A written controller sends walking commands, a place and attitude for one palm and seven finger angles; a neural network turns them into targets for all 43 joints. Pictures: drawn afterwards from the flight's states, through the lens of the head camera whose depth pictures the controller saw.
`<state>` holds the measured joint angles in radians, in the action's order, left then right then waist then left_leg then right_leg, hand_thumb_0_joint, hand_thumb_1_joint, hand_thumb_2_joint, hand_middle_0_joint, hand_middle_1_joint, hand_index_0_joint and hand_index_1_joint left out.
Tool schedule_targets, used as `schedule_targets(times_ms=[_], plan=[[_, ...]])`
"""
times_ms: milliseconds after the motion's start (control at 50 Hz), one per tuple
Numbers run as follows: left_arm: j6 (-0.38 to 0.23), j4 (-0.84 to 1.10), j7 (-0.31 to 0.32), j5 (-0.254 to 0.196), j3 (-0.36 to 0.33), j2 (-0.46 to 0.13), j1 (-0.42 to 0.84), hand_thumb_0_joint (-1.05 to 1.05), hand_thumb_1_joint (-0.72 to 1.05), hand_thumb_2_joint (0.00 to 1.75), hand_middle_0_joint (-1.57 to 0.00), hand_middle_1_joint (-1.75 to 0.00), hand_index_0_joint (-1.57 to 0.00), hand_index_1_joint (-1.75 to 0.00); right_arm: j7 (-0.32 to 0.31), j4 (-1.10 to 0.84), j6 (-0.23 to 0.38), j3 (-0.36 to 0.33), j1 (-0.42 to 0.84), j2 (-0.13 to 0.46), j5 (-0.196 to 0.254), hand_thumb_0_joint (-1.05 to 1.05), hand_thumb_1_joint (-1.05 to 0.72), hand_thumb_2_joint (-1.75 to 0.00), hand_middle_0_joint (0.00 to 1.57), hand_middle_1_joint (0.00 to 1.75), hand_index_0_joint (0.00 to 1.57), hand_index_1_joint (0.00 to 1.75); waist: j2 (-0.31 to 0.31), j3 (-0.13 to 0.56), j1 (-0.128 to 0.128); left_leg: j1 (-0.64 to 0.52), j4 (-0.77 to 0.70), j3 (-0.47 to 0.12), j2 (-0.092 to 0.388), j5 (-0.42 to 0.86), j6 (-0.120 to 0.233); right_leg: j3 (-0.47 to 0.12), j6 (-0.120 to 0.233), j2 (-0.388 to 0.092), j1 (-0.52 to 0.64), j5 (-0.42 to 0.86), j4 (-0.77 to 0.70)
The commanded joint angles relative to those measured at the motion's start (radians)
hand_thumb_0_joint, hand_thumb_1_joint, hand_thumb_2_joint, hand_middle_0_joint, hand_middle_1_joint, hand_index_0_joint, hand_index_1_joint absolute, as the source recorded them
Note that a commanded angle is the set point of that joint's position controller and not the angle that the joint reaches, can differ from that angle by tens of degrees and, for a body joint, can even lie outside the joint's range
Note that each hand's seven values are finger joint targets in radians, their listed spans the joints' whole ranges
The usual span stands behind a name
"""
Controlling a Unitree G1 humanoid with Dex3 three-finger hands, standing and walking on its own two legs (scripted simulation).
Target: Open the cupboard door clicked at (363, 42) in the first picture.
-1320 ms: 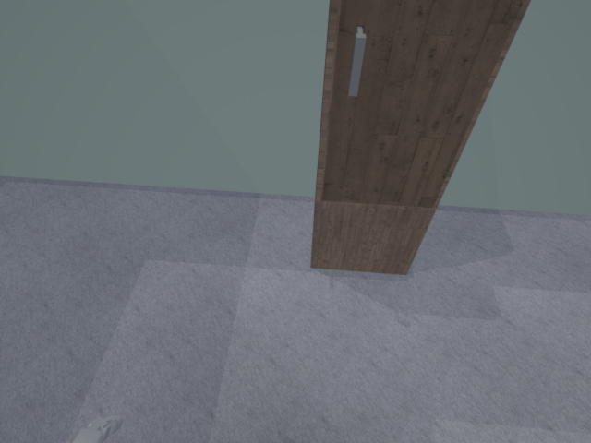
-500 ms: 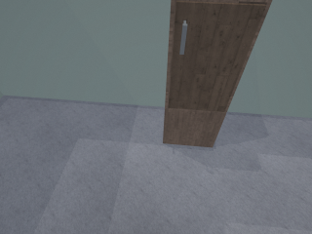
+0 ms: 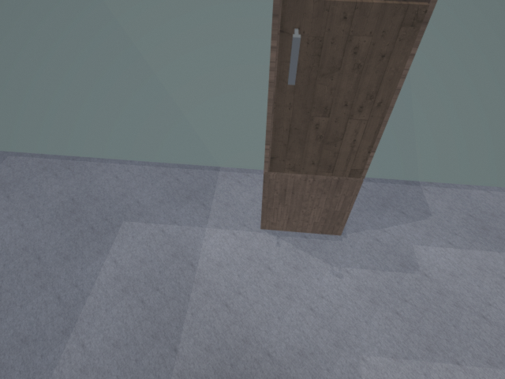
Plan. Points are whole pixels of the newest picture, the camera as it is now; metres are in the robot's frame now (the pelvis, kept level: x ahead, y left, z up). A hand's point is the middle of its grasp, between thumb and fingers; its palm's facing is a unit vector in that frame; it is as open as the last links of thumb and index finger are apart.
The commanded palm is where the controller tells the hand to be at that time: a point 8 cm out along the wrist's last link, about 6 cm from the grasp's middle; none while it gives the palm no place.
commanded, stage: look at it before walking up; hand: left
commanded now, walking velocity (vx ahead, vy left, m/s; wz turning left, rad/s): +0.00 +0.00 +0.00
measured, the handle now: (293, 57) +0.86 -0.06 +0.11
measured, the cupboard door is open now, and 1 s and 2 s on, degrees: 0 0 0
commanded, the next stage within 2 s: take the last steps up to it in 0.34 s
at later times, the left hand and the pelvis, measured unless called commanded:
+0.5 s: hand out of the picture +0.08 +0.25 -0.15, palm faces -0.03 -0.94 -0.34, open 7.4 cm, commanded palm none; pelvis +0.01 +0.00 +0.00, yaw +0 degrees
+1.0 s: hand out of the picture +0.05 +0.09 -0.17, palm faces -0.03 -0.98 -0.18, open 7.4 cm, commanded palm none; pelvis +0.10 -0.08 -0.01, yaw -6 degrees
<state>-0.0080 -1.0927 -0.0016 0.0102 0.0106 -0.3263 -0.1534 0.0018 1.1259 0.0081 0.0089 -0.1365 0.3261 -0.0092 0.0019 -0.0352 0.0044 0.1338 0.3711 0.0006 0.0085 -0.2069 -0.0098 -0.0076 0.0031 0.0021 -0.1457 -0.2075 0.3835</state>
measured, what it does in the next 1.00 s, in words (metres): walks ahead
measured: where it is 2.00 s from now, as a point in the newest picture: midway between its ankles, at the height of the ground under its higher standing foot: (297, 365)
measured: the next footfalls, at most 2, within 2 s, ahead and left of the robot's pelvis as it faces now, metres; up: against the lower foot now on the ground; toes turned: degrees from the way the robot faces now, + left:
left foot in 1.30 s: +0.36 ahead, -0.02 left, +0.00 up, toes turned +1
right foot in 1.74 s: +0.42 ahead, -0.30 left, +0.00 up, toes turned -14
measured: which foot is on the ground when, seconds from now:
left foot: down 0.00-0.80, up 0.82-1.00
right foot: down 0.00-1.00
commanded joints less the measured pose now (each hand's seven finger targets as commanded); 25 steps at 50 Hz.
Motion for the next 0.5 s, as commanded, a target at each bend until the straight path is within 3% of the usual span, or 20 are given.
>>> schedule_targets(times_ms=[0, 200, 440, 460, 480], plan=[[-0.022, 0.062, 0.014, 0.001, -0.046, -0.204, 0.041, 0.00, 0.90, 0.90, -0.20, -0.30, -0.20, -0.30, -0.019, -0.065, 0.028, -0.041, 0.047, 0.202, 0.001, 0.00, -0.90, -0.90, 0.20, 0.30, 0.20, 0.30, -0.009, 0.068, -0.006, -0.010, -0.061, -0.086, 0.111, 0.143, 0.031, -0.102, 0.028, -0.121, 0.008, 0.157, -0.056], [-0.020, 0.062, 0.014, 0.002, -0.046, -0.207, 0.045, 0.00, 0.90, 0.90, -0.20, -0.30, -0.20, -0.30, -0.019, -0.068, 0.028, -0.041, 0.065, 0.207, 0.000, 0.00, -0.90, -0.90, 0.20, 0.30, 0.20, 0.30, 0.000, 0.049, -0.008, -0.020, -0.075, -0.087, 0.111, 0.142, 0.031, -0.100, 0.025, -0.119, 0.000, 0.148, -0.066], [-0.023, 0.065, 0.013, 0.002, -0.047, -0.213, 0.048, 0.00, 0.90, 0.90, -0.20, -0.30, -0.20, -0.30, -0.020, -0.071, 0.030, -0.041, 0.066, 0.213, 0.002, 0.00, -0.90, -0.90, 0.20, 0.30, 0.20, 0.30, -0.012, 0.078, -0.006, -0.045, -0.071, -0.082, 0.114, 0.189, 0.030, -0.096, 0.025, -0.123, 0.023, 0.204, -0.064], [-0.014, 0.043, 0.016, -0.001, -0.030, -0.130, 0.005, 0.00, 0.90, 0.90, -0.20, -0.30, -0.20, -0.30, -0.018, -0.055, 0.022, -0.021, 0.038, 0.130, -0.002, 0.00, -0.90, -0.90, 0.20, 0.30, 0.20, 0.30, -0.015, 0.102, -0.005, -0.061, -0.065, -0.067, 0.118, 0.159, 0.019, -0.089, 0.014, -0.119, 0.028, 0.166, -0.065], [-0.002, 0.028, 0.018, -0.001, -0.018, -0.084, -0.024, 0.00, 0.90, 0.90, -0.20, -0.30, -0.20, -0.30, -0.016, -0.041, 0.014, -0.011, 0.006, 0.083, -0.005, 0.00, -0.90, -0.90, 0.20, 0.30, 0.20, 0.30, -0.011, 0.090, -0.003, -0.058, -0.061, -0.060, 0.115, 0.093, 0.010, -0.084, 0.006, -0.107, 0.014, 0.085, -0.053]])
